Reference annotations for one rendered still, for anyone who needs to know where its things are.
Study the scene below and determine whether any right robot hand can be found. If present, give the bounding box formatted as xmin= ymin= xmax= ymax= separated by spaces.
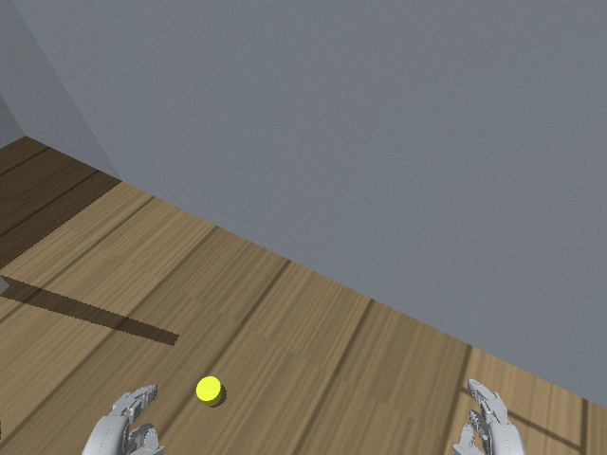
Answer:
xmin=453 ymin=378 xmax=527 ymax=455

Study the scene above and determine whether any tin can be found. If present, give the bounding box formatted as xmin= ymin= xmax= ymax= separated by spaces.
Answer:
xmin=196 ymin=376 xmax=223 ymax=406

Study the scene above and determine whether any left robot hand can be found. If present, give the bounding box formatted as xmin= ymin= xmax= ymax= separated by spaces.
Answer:
xmin=82 ymin=385 xmax=164 ymax=455

